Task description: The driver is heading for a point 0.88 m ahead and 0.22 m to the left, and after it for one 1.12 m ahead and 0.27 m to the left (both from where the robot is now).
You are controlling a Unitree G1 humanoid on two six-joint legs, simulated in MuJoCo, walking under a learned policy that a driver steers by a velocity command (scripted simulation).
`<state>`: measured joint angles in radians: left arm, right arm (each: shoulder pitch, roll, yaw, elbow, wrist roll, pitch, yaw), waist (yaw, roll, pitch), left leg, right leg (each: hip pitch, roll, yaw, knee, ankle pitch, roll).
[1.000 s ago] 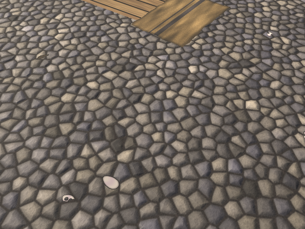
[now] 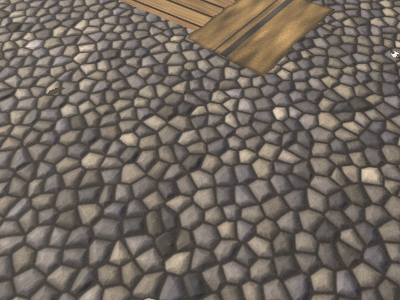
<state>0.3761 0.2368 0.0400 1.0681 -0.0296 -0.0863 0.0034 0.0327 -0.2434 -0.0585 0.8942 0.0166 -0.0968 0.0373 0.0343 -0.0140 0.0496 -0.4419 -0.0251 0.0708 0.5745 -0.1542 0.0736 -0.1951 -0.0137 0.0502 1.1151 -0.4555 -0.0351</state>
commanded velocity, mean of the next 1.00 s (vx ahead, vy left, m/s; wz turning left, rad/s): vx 0.25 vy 0.00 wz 0.17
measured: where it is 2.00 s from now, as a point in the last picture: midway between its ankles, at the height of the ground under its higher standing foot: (174, 262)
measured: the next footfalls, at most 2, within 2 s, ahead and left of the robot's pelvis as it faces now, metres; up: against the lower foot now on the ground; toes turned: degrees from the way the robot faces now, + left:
right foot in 0.44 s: +0.44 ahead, -0.14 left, +0.00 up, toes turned -2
left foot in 0.92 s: +0.36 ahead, +0.09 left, +0.00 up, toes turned +14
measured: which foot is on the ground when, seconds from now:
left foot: down 0.00-0.46, up 0.48-0.90, down 0.92-1.00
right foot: up 0.00-0.42, down 0.44-0.92, up 0.94-1.00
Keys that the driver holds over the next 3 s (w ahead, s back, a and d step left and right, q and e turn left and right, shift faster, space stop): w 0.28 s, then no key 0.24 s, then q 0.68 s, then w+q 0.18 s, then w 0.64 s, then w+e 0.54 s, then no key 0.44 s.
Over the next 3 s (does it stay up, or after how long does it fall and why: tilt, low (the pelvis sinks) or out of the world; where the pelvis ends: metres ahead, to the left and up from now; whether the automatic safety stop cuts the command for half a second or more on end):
stays up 1.04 0.38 0.01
